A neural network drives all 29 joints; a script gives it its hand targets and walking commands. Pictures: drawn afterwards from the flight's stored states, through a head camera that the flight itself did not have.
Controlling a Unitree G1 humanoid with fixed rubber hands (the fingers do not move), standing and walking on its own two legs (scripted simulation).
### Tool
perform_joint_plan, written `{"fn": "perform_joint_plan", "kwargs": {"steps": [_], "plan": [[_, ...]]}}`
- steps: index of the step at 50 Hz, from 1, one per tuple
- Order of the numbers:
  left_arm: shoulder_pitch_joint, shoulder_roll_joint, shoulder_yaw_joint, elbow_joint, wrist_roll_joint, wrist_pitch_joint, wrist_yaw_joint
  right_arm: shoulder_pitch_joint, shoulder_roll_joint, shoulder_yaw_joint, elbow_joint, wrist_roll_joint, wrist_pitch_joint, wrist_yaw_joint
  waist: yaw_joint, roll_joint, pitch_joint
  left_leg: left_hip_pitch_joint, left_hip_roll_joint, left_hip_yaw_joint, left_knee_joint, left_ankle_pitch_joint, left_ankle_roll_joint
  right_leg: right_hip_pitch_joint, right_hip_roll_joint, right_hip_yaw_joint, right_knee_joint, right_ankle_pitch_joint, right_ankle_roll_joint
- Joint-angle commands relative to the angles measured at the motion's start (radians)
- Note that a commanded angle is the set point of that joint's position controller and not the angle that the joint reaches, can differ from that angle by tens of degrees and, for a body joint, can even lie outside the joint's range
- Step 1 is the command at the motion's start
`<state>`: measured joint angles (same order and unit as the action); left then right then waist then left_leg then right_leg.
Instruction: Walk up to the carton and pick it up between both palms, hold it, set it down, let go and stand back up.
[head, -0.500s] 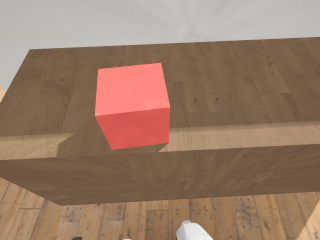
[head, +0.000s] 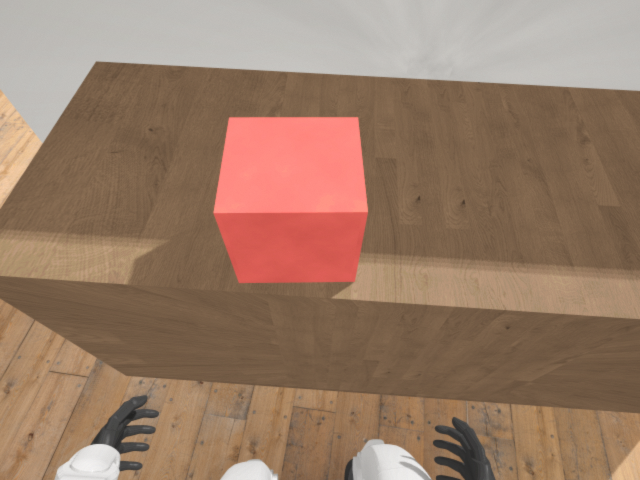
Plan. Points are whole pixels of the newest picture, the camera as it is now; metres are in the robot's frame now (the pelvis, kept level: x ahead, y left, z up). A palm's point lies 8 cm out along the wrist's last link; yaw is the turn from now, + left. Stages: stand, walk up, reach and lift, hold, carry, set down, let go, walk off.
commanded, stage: reach and lift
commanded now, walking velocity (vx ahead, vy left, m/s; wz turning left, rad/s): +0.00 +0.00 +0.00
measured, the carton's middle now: (295, 204) +0.49 +0.03 +0.00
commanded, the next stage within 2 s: none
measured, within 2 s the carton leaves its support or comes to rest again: neither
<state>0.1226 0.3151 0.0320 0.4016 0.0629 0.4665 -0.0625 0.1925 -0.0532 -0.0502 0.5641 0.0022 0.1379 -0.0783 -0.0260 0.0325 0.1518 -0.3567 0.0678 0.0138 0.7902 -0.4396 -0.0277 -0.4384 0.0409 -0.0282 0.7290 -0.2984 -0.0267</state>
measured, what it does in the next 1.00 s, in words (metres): stands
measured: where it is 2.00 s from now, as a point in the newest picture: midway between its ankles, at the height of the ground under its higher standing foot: outside the picture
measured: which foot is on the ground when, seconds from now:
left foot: down 0.00-1.00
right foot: down 0.00-1.00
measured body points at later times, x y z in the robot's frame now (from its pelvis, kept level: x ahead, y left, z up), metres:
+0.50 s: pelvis +0.03 +0.01 +0.03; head +0.04 +0.01 +0.48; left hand +0.21 +0.24 -0.06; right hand +0.16 -0.20 -0.07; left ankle -0.01 +0.13 -0.71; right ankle +0.05 -0.10 -0.71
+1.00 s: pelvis +0.03 +0.03 +0.03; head +0.02 +0.03 +0.48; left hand +0.23 +0.24 -0.03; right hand +0.21 -0.18 -0.03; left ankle -0.01 +0.13 -0.71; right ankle +0.05 -0.10 -0.71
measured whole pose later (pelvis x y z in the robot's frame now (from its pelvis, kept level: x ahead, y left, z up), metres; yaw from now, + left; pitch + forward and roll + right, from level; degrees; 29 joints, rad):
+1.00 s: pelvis +0.03 +0.03 +0.03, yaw +0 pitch -5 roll -1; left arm 0.15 0.18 -0.04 0.55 -0.07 -0.07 0.04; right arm 0.21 -0.12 -0.03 0.61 0.08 -0.21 -0.01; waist 0.01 0.01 0.06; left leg 0.00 0.02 0.05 0.38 -0.29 0.01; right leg -0.09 0.00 0.01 0.34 -0.16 0.01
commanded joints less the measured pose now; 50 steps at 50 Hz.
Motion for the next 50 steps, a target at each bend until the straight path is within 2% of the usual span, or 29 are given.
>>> {"fn": "perform_joint_plan", "kwargs": {"steps": [1,2,3,4,6,9,10,11,14,17,19,20,21,22,23,24,28,31,32,34,38,39,40,41,44,45,47,48,50], "plan": [[-0.074,0.133,0.052,-0.089,-0.036,-0.07,0.005,-0.027,-0.109,-0.014,-0.155,-0.027,-0.084,-0.013,-0.023,-0.006,-0.298,-0.11,0.016,0.083,-0.222,0.223,0.043,0.372,-0.045,0.028,-0.124,0.27,0.016],[-0.085,0.156,0.057,-0.103,-0.039,-0.076,0.005,-0.037,-0.121,-0.008,-0.192,-0.022,-0.102,-0.015,-0.013,0.006,-0.331,-0.073,0.001,0.088,-0.221,0.257,0.035,0.367,-0.044,0.025,-0.124,0.287,0.019],[-0.069,0.14,0.052,-0.078,-0.052,-0.078,0.006,-0.028,-0.124,-0.009,-0.16,-0.014,-0.104,-0.009,-0.028,0.004,-0.316,-0.068,0.005,0.081,-0.257,0.253,0.031,0.385,-0.037,0.011,-0.142,0.277,0.014],[-0.043,0.125,0.043,-0.084,-0.05,-0.091,0.008,-0.016,-0.119,0.006,-0.165,-0.002,-0.111,-0.001,-0.006,0.022,-0.307,-0.035,0.004,0.076,-0.273,0.302,0.036,0.378,-0.026,0.008,-0.151,0.288,0.019],[-0.039,0.097,0.033,-0.039,-0.056,-0.107,0.007,-0.005,-0.125,0.01,-0.14,0.001,-0.117,0.008,-0.015,-0.026,-0.257,-0.003,-0.003,0.077,-0.292,0.331,0.028,0.381,-0.021,0.008,-0.191,0.297,0.014],[-0.059,0.085,0.037,-0.036,-0.053,-0.146,0.012,0.007,-0.132,0.007,-0.143,0.01,-0.142,0.012,-0.012,0.004,-0.274,0.046,-0.021,0.075,-0.304,0.378,0.011,0.407,-0.018,0.014,-0.222,0.327,0.012],[-0.074,0.089,0.053,-0.036,-0.047,-0.156,0.016,0.003,-0.125,0.013,-0.129,0.021,-0.155,0.016,0.004,0.004,-0.279,0.077,-0.024,0.081,-0.319,0.394,0.013,0.399,-0.015,0.014,-0.237,0.338,0.018],[-0.075,0.091,0.06,-0.02,-0.024,-0.168,0.02,0.01,-0.125,0.017,-0.113,0.024,-0.156,0.017,0.002,-0.007,-0.252,0.101,-0.028,0.088,-0.347,0.374,0.024,0.41,-0.018,0.026,-0.269,0.322,0.021],[-0.061,0.051,0.053,0.004,-0.029,-0.213,0.022,0.04,-0.086,0.037,-0.098,0.022,-0.184,0.024,0.009,-0.002,-0.176,0.14,-0.035,0.088,-0.387,0.343,0.027,0.402,-0.026,0.029,-0.322,0.29,0.017],[-0.082,0.047,0.053,0.006,-0.005,-0.251,0.038,0.029,-0.113,0.029,-0.067,0.022,-0.215,0.031,0.006,0.041,-0.166,0.177,-0.032,0.079,-0.413,0.378,0.025,0.406,-0.016,0.026,-0.345,0.278,0.007],[-0.084,0.042,0.059,0.003,-0.014,-0.284,0.048,0.028,-0.122,0.021,-0.069,0.024,-0.246,0.038,0.025,0.033,-0.192,0.167,-0.042,0.079,-0.416,0.377,0.016,0.455,-0.016,0.031,-0.343,0.289,0.01],[-0.065,0.032,0.055,0.026,-0.014,-0.297,0.047,0.039,-0.118,0.03,-0.08,0.024,-0.255,0.036,0.022,0.006,-0.172,0.183,-0.041,0.078,-0.422,0.377,0.025,0.46,-0.018,0.038,-0.353,0.302,0.009],[-0.091,0.026,0.057,-0.022,-0.031,-0.321,0.045,0.033,-0.111,0.022,-0.114,0.022,-0.271,0.034,0.018,0.019,-0.197,0.19,-0.042,0.08,-0.428,0.368,0.018,0.473,-0.026,0.042,-0.358,0.305,0.009],[-0.088,0.031,0.045,0.0,-0.029,-0.338,0.048,0.043,-0.109,0.025,-0.068,0.018,-0.276,0.033,0.018,0.013,-0.159,0.209,-0.048,0.081,-0.436,0.373,0.022,0.457,-0.029,0.045,-0.373,0.313,0.013],[-0.102,0.027,0.043,-0.013,-0.047,-0.356,0.051,0.048,-0.108,0.025,-0.079,0.021,-0.292,0.033,0.001,-0.008,-0.195,0.224,-0.045,0.08,-0.428,0.382,0.025,0.433,-0.032,0.048,-0.375,0.309,0.012],[-0.086,0.031,0.029,-0.016,-0.056,-0.375,0.055,0.054,-0.101,0.014,-0.086,0.005,-0.302,0.03,0.004,-0.01,-0.19,0.224,-0.049,0.081,-0.432,0.388,0.021,0.431,-0.033,0.047,-0.38,0.32,0.014],[-0.09,0.038,0.029,0.012,-0.085,-0.427,0.058,0.032,-0.094,0.022,-0.1,0.015,-0.327,0.029,0.021,0.005,-0.181,0.206,-0.05,0.071,-0.451,0.376,0.015,0.456,-0.042,0.059,-0.391,0.299,0.005],[-0.062,0.009,0.015,0.017,-0.091,-0.452,0.061,0.054,-0.114,0.0,-0.072,0.021,-0.343,0.034,0.017,0.015,-0.184,0.222,-0.045,0.055,-0.463,0.43,0.002,0.469,-0.033,0.047,-0.396,0.322,-0.007],[-0.033,0.001,0.002,0.007,-0.095,-0.46,0.062,0.052,-0.121,0.002,-0.098,0.018,-0.35,0.03,0.007,0.028,-0.188,0.224,-0.046,0.056,-0.459,0.474,-0.008,0.481,-0.027,0.048,-0.395,0.342,-0.012],[-0.057,0.006,0.0,-0.019,-0.105,-0.481,0.068,0.006,-0.122,0.008,-0.133,0.019,-0.37,0.038,0.031,0.003,-0.191,0.223,-0.051,0.056,-0.456,0.464,-0.003,0.476,-0.021,0.039,-0.398,0.317,-0.006],[-0.061,-0.008,-0.015,-0.005,-0.117,-0.503,0.082,0.007,-0.121,0.011,-0.092,0.042,-0.358,0.049,0.022,-0.01,-0.157,0.214,-0.053,0.051,-0.483,0.431,0.001,0.467,-0.017,0.043,-0.416,0.268,-0.004],[-0.086,-0.006,-0.025,-0.005,-0.125,-0.516,0.079,-0.001,-0.122,0.0,-0.12,0.029,-0.364,0.049,0.002,-0.02,-0.182,0.215,-0.051,0.047,-0.487,0.402,-0.001,0.464,-0.018,0.042,-0.418,0.253,-0.009],[-0.106,-0.009,-0.017,0.002,-0.131,-0.529,0.086,-0.028,-0.132,-0.019,-0.129,0.023,-0.368,0.049,0.027,0.008,-0.172,0.182,-0.049,0.048,-0.493,0.392,-0.004,0.457,-0.02,0.041,-0.412,0.238,-0.013],[-0.078,-0.019,-0.029,-0.001,-0.128,-0.535,0.091,-0.012,-0.127,-0.006,-0.121,0.041,-0.365,0.054,0.026,0.031,-0.145,0.208,-0.043,0.043,-0.504,0.391,-0.004,0.457,-0.019,0.042,-0.411,0.226,-0.013],[-0.08,-0.032,-0.035,-0.007,-0.129,-0.547,0.1,-0.039,-0.151,-0.007,-0.112,0.055,-0.38,0.067,0.035,0.016,-0.183,0.215,-0.039,0.032,-0.488,0.438,-0.018,0.465,-0.014,0.035,-0.419,0.232,-0.026],[-0.095,-0.033,-0.047,-0.004,-0.136,-0.56,0.103,-0.054,-0.141,-0.003,-0.109,0.063,-0.384,0.068,0.024,-0.01,-0.178,0.209,-0.042,0.033,-0.49,0.421,-0.009,0.448,-0.016,0.042,-0.418,0.23,-0.018],[-0.124,-0.031,-0.022,0.009,-0.125,-0.581,0.109,-0.063,-0.143,-0.008,-0.077,0.071,-0.391,0.072,0.04,-0.004,-0.173,0.207,-0.048,0.032,-0.491,0.419,-0.01,0.462,-0.02,0.05,-0.42,0.235,-0.022],[-0.141,-0.021,-0.033,-0.017,-0.129,-0.596,0.11,-0.085,-0.144,-0.004,-0.107,0.076,-0.397,0.069,0.033,0.003,-0.187,0.193,-0.047,0.029,-0.485,0.444,-0.005,0.471,-0.021,0.058,-0.412,0.259,-0.025],[-0.144,-0.036,-0.047,-0.006,-0.139,-0.618,0.112,-0.084,-0.133,0.004,-0.075,0.097,-0.41,0.07,0.034,0.02,-0.179,0.211,-0.048,0.02,-0.476,0.471,-0.018,0.462,-0.02,0.057,-0.413,0.267,-0.032]]}}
